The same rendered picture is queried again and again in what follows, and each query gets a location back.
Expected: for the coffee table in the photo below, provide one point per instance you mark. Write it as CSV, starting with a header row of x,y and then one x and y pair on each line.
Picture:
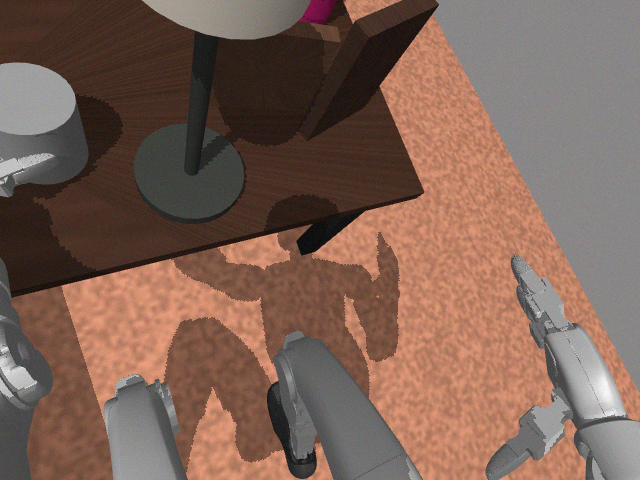
x,y
130,70

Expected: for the right robot arm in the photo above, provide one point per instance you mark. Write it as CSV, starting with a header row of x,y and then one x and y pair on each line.
x,y
611,448

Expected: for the left robot hand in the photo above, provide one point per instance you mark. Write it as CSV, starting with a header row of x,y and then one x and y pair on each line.
x,y
23,170

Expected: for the right robot foot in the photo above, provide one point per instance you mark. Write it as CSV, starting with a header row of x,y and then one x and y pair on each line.
x,y
300,468

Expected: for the right robot hand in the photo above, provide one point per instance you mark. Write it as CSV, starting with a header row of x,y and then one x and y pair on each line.
x,y
584,387

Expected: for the left robot arm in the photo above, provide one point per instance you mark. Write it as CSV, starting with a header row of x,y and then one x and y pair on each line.
x,y
25,377

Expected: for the desk lamp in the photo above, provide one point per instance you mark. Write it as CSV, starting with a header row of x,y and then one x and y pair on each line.
x,y
189,173

